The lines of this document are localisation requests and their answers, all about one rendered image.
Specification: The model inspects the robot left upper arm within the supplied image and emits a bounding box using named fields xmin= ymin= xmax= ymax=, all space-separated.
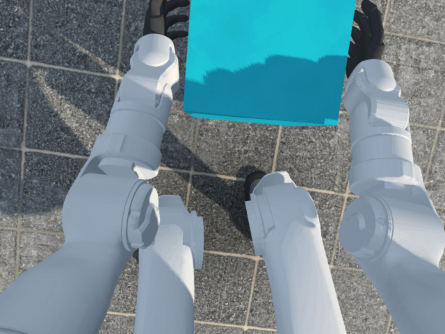
xmin=0 ymin=173 xmax=160 ymax=334

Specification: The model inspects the robot right upper arm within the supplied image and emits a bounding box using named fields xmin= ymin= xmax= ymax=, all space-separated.
xmin=338 ymin=194 xmax=445 ymax=334

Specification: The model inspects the robot left thigh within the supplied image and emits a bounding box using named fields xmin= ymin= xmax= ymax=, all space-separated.
xmin=134 ymin=207 xmax=204 ymax=334

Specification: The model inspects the right robot hand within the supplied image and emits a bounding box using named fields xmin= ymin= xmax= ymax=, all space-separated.
xmin=346 ymin=0 xmax=385 ymax=78

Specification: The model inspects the robot left forearm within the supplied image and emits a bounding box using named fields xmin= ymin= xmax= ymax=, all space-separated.
xmin=62 ymin=33 xmax=179 ymax=231

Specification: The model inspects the robot right forearm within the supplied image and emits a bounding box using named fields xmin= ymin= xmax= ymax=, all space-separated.
xmin=343 ymin=59 xmax=438 ymax=215

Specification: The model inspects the carton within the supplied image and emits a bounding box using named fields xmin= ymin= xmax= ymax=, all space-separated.
xmin=183 ymin=0 xmax=356 ymax=126

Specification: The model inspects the robot thigh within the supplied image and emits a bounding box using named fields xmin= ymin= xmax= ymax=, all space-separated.
xmin=134 ymin=207 xmax=204 ymax=334
xmin=245 ymin=182 xmax=347 ymax=334

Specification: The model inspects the robot right thigh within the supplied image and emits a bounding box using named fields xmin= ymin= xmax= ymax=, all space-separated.
xmin=245 ymin=182 xmax=347 ymax=334

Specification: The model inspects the left robot hand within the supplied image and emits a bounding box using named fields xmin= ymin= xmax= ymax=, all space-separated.
xmin=143 ymin=0 xmax=190 ymax=40

